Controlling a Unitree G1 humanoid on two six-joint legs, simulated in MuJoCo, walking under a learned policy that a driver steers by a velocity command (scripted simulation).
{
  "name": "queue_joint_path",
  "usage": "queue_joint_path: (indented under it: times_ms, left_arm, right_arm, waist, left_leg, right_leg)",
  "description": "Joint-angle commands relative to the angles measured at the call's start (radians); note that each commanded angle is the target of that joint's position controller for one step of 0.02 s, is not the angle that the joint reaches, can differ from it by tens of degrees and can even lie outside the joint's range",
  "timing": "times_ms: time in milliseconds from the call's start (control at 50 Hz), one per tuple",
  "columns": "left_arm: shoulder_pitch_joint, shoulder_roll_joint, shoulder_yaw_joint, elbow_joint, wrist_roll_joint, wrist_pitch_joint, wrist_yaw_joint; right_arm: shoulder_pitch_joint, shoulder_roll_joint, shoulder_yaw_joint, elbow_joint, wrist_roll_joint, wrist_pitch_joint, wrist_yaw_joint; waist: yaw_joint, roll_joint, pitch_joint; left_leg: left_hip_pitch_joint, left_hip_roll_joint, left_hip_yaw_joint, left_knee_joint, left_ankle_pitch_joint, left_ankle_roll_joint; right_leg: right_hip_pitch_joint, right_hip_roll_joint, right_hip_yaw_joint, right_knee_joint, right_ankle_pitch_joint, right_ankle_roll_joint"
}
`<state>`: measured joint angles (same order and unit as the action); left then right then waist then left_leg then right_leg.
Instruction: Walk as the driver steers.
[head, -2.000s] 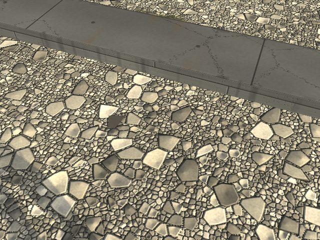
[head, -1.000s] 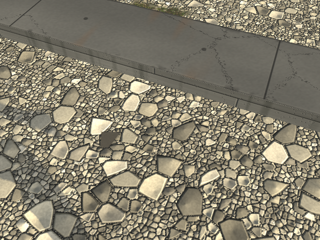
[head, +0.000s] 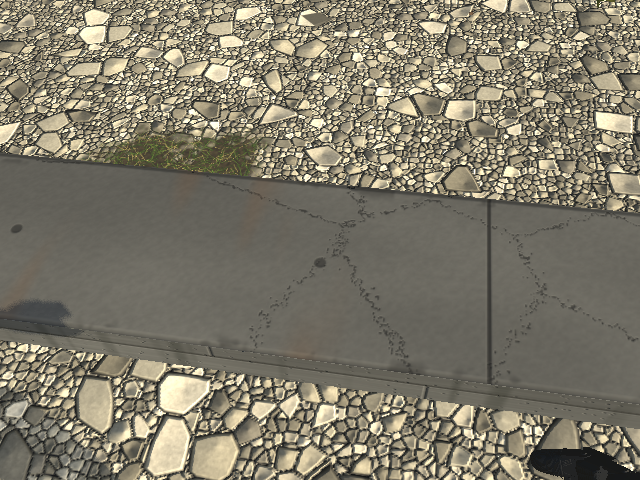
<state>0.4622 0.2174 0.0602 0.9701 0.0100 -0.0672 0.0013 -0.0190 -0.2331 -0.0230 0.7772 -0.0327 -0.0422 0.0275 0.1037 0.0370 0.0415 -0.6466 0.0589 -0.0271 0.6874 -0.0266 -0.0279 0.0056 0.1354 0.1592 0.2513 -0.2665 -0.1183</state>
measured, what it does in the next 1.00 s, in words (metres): walks ahead, turning right: left foot, then right foot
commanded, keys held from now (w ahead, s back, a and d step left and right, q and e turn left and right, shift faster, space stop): w+e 0.36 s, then e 0.40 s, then no key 0.24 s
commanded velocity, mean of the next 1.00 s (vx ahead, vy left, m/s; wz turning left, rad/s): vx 0.29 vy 0.00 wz -0.53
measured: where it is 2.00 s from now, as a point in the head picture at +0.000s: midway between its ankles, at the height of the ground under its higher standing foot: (437, 445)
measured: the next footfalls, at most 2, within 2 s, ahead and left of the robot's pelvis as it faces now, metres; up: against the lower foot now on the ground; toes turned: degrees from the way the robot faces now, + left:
left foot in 0.12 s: +0.25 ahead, +0.12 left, +0.00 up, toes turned -6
right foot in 0.62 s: +0.37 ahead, -0.13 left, +0.00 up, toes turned -26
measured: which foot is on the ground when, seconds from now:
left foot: up 0.00-0.10, down 0.12-0.62, up 0.64-1.00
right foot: down 0.00-0.12, up 0.14-0.60, down 0.62-1.00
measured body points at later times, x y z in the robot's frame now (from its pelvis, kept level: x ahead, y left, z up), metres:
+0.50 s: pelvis +0.25 +0.03 +0.00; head +0.29 +0.02 +0.45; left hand +0.49 +0.20 -0.11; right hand +0.17 -0.23 -0.13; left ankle +0.21 +0.13 -0.74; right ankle +0.34 -0.13 -0.69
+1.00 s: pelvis +0.33 -0.03 -0.01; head +0.35 -0.05 +0.44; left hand +0.55 +0.16 -0.12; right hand +0.28 -0.30 -0.14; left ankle +0.41 +0.10 -0.70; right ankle +0.37 -0.10 -0.74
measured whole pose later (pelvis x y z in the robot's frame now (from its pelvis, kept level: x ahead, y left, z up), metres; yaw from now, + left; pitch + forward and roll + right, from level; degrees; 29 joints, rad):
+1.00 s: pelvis +0.33 -0.03 -0.01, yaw -31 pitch +1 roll +1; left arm 0.22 0.24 0.05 0.78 0.03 0.02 0.00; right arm 0.22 -0.24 -0.04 0.80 -0.02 0.06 -0.03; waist 0.03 0.02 0.04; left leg -0.46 0.04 -0.03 0.90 -0.39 -0.02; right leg -0.33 0.13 0.06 0.40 -0.08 -0.11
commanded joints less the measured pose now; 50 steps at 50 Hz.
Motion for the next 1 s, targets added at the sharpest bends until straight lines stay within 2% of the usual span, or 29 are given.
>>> queue_joint_path:
  times_ms: [20, 60, 80, 100, 120, 140, 160, 180, 200, 220, 260, 320, 360, 400, 460, 500, 560, 580, 600, 620, 640, 660, 680, 700, 720, 760, 800, 880, 1000]
  left_arm:
    - [0.060, 0.168, 0.036, -0.040, 0.008, -0.006, 0.015]
    - [-0.004, 0.188, 0.043, -0.061, 0.007, -0.007, 0.018]
    - [-0.030, 0.200, 0.046, -0.071, 0.007, -0.011, 0.013]
    - [-0.051, 0.197, 0.045, -0.077, -0.002, -0.018, 0.003]
    - [-0.048, 0.142, 0.030, -0.112, -0.016, -0.027, -0.005]
    - [0.094, 0.048, 0.012, -0.130, -0.055, -0.016, 0.002]
    - [0.080, 0.148, 0.023, -0.108, -0.012, 0.000, 0.011]
    - [-0.002, 0.155, 0.027, -0.108, 0.005, 0.008, 0.003]
    - [-0.055, 0.138, 0.025, -0.118, 0.008, 0.011, -0.007]
    - [-0.081, 0.128, 0.025, -0.124, 0.018, 0.019, -0.017]
    - [-0.090, 0.108, 0.021, -0.135, 0.029, 0.042, -0.035]
    - [-0.164, 0.092, 0.015, -0.169, 0.028, 0.055, -0.049]
    - [-0.234, 0.091, 0.011, -0.196, 0.031, 0.055, -0.059]
    - [-0.303, 0.080, 0.003, -0.224, 0.029, 0.053, -0.064]
    - [-0.381, 0.047, -0.018, -0.249, 0.023, 0.044, -0.074]
    - [-0.408, 0.054, -0.021, -0.261, 0.027, 0.044, -0.076]
    - [-0.362, 0.097, -0.008, -0.264, 0.039, 0.041, -0.070]
    - [-0.295, 0.113, 0.001, -0.249, 0.044, 0.033, -0.066]
    - [-0.199, 0.127, 0.011, -0.218, 0.056, 0.020, -0.055]
    - [-0.126, 0.206, 0.033, -0.209, 0.063, 0.009, -0.039]
    - [-0.144, 0.322, 0.061, -0.235, 0.039, 0.019, -0.026]
    - [-0.080, 0.295, 0.067, -0.250, -0.016, 0.039, -0.018]
    - [-0.169, 0.251, 0.056, -0.259, -0.019, 0.051, -0.010]
    - [-0.241, 0.194, 0.040, -0.268, -0.018, 0.061, -0.006]
    - [-0.279, 0.165, 0.030, -0.271, -0.014, 0.067, -0.001]
    - [-0.294, 0.155, 0.026, -0.278, -0.003, 0.069, 0.000]
    - [-0.278, 0.172, 0.032, -0.274, 0.006, 0.062, -0.005]
    - [-0.254, 0.163, 0.028, -0.263, 0.012, 0.063, -0.001]
    - [-0.229, 0.156, 0.021, -0.232, 0.025, 0.078, 0.003]
  right_arm:
    - [-0.131, -0.085, -0.011, -0.119, 0.008, -0.027, 0.001]
    - [-0.031, -0.110, -0.018, -0.102, 0.013, -0.037, -0.006]
    - [0.073, -0.136, -0.029, -0.071, 0.016, -0.044, -0.017]
    - [0.212, -0.165, -0.041, -0.035, 0.009, -0.058, -0.033]
    - [0.367, -0.231, -0.056, -0.028, -0.017, -0.065, -0.052]
    - [0.369, -0.309, -0.075, -0.036, -0.037, -0.053, -0.050]
    - [0.321, -0.233, -0.071, -0.042, -0.017, -0.038, -0.042]
    - [0.254, -0.143, -0.050, -0.054, -0.005, -0.037, -0.040]
    - [0.221, -0.102, -0.038, -0.049, -0.003, -0.039, -0.035]
    - [0.230, -0.094, -0.034, -0.037, -0.003, -0.043, -0.037]
    - [0.264, -0.098, -0.034, -0.008, 0.007, -0.060, -0.034]
    - [0.304, -0.106, -0.039, 0.011, 0.019, -0.082, -0.028]
    - [0.330, -0.108, -0.041, 0.023, 0.018, -0.081, -0.028]
    - [0.344, -0.104, -0.038, 0.036, 0.017, -0.077, -0.032]
    - [0.345, -0.125, -0.041, 0.046, 0.020, -0.067, -0.037]
    - [0.362, -0.149, -0.047, 0.055, 0.023, -0.060, -0.042]
    - [0.366, -0.181, -0.059, 0.059, 0.029, -0.035, -0.055]
    - [0.361, -0.187, -0.062, 0.057, 0.032, -0.022, -0.058]
    - [0.355, -0.190, -0.063, 0.051, 0.038, -0.012, -0.059]
    - [0.400, -0.177, -0.060, 0.030, 0.031, -0.009, -0.055]
    - [0.502, -0.066, -0.035, -0.017, 0.032, 0.002, -0.048]
    - [0.463, -0.119, -0.042, -0.002, 0.008, 0.023, -0.051]
    - [0.404, -0.111, -0.040, -0.013, 0.014, 0.032, -0.051]
    - [0.349, -0.113, -0.040, -0.018, 0.010, 0.033, -0.053]
    - [0.323, -0.121, -0.043, -0.026, -0.001, 0.041, -0.055]
    - [0.360, -0.118, -0.043, -0.016, -0.011, 0.069, -0.055]
    - [0.378, -0.100, -0.041, -0.010, -0.003, 0.078, -0.052]
    - [0.329, -0.091, -0.042, -0.021, 0.000, 0.090, -0.056]
    - [0.281, -0.081, -0.036, -0.027, 0.014, 0.092, -0.062]
  waist:
    - [-0.012, -0.120, 0.018]
    - [-0.071, -0.133, -0.005]
    - [-0.112, -0.124, -0.055]
    - [-0.179, -0.075, -0.134]
    - [-0.228, 0.010, -0.283]
    - [-0.152, 0.262, -0.396]
    - [-0.125, 0.138, -0.324]
    - [-0.118, 0.030, -0.172]
    - [-0.111, -0.015, -0.095]
    - [-0.105, 0.019, -0.062]
    - [-0.086, 0.067, -0.045]
    - [-0.082, 0.058, -0.047]
    - [-0.092, 0.055, -0.029]
    - [-0.094, 0.045, 0.002]
    - [-0.106, 0.064, 0.001]
    - [-0.116, 0.078, -0.014]
    - [-0.100, 0.096, -0.060]
    - [-0.076, 0.082, -0.095]
    - [-0.032, 0.025, -0.154]
    - [-0.011, -0.097, -0.230]
    - [-0.102, -0.279, -0.332]
    - [-0.028, -0.123, -0.441]
    - [-0.060, -0.093, -0.312]
    - [-0.084, -0.062, -0.190]
    - [-0.109, -0.075, -0.122]
    - [-0.133, -0.093, -0.120]
    - [-0.136, -0.079, -0.156]
    - [-0.111, -0.121, -0.152]
    - [-0.076, -0.156, -0.093]
  left_leg:
    - [-0.007, -0.039, 0.009, -0.100, -0.013, 0.016]
    - [0.185, -0.065, 0.006, -0.183, -0.066, 0.042]
    - [0.339, -0.093, 0.020, -0.208, -0.097, 0.058]
    - [0.535, -0.065, 0.009, -0.261, -0.048, 0.085]
    - [0.775, 0.143, -0.182, -0.260, -0.190, 0.128]
    - [0.996, 0.411, -0.614, -0.332, -0.183, 0.253]
    - [0.888, 0.388, -0.699, -0.375, -0.346, 0.258]
    - [0.731, 0.334, -0.534, -0.410, -0.364, 0.230]
    - [0.625, 0.279, -0.392, -0.442, -0.271, 0.207]
    - [0.569, 0.241, -0.293, -0.464, -0.178, 0.186]
    - [0.514, 0.206, -0.172, -0.491, -0.030, 0.171]
    - [0.537, 0.211, -0.071, -0.516, 0.099, 0.184]
    - [0.552, 0.207, -0.007, -0.531, 0.129, 0.186]
    - [0.546, 0.189, 0.078, -0.507, 0.330, 0.182]
    - [0.514, 0.151, 0.201, -0.452, 0.475, 0.154]
    - [0.549, 0.158, 0.221, -0.405, 0.520, 0.138]
    - [0.627, 0.187, 0.224, -0.251, 0.638, 0.123]
    - [0.631, 0.183, 0.230, -0.125, 0.633, 0.119]
    - [0.590, 0.155, 0.251, 0.066, 0.532, 0.094]
    - [0.392, 0.110, 0.253, 0.326, 0.143, 0.048]
    - [0.067, -0.057, 0.217, 0.664, -0.685, -0.003]
    - [0.070, -0.040, 0.035, 0.719, -0.623, -0.005]
    - [0.042, -0.005, 0.011, 0.702, -0.542, -0.008]
    - [0.041, 0.020, 0.006, 0.616, -0.474, -0.008]
    - [0.055, 0.030, 0.002, 0.549, -0.431, -0.009]
    - [0.134, 0.012, 0.012, 0.502, -0.384, -0.009]
    - [0.161, -0.002, 0.012, 0.470, -0.361, -0.007]
    - [0.164, -0.010, 0.006, 0.381, -0.331, -0.006]
    - [0.260, -0.049, 0.018, 0.145, -0.393, 0.020]
  right_leg:
    - [0.056, -0.271, 0.205, 0.042, 0.543, -0.089]
    - [0.001, -0.264, 0.204, 0.108, 0.632, -0.049]
    - [-0.031, -0.238, 0.195, 0.206, 0.733, -0.028]
    - [-0.092, -0.177, 0.153, 0.388, 0.734, -0.005]
    - [-0.230, -0.122, 0.104, 0.639, 0.457, 0.009]
    - [-0.531, 0.030, -0.023, 0.913, -0.287, 0.037]
    - [-0.621, -0.067, -0.034, 1.007, -0.248, 0.024]
    - [-0.621, -0.108, -0.045, 0.997, -0.144, 0.029]
    - [-0.602, -0.139, -0.057, 0.957, -0.084, 0.038]
    - [-0.585, -0.162, -0.065, 0.927, -0.063, 0.044]
    - [-0.557, -0.176, -0.087, 0.913, -0.040, 0.054]
    - [-0.631, -0.195, -0.101, 0.904, 0.024, 0.061]
    - [-0.688, -0.207, -0.113, 0.868, 0.083, 0.071]
    - [-0.690, -0.198, -0.146, 0.763, 0.133, 0.087]
    - [-0.558, -0.172, -0.218, 0.525, 0.233, 0.084]
    - [-0.497, -0.148, -0.249, 0.433, 0.239, 0.073]
    - [-0.420, -0.106, -0.263, 0.351, 0.124, 0.030]
    - [-0.355, -0.080, -0.261, 0.298, 0.110, 0.009]
    - [-0.227, -0.055, -0.255, 0.192, 0.200, -0.014]
    - [-0.010, -0.214, -0.078, 0.195, 0.572, -0.055]
    - [0.243, -0.531, 0.299, 0.306, 1.248, -0.245]
    - [0.204, -0.523, 0.319, 0.254, 1.158, -0.296]
    - [0.075, -0.478, 0.245, 0.201, 0.940, -0.275]
    - [-0.062, -0.407, 0.188, 0.138, 0.754, -0.224]
    - [-0.144, -0.347, 0.160, 0.102, 0.639, -0.176]
    - [-0.244, -0.296, 0.121, 0.072, 0.572, -0.143]
    - [-0.253, -0.291, 0.110, 0.068, 0.562, -0.136]
    - [-0.265, -0.282, 0.130, 0.027, 0.338, -0.115]
    - [-0.274, -0.275, 0.187, -0.017, 0.016, -0.097]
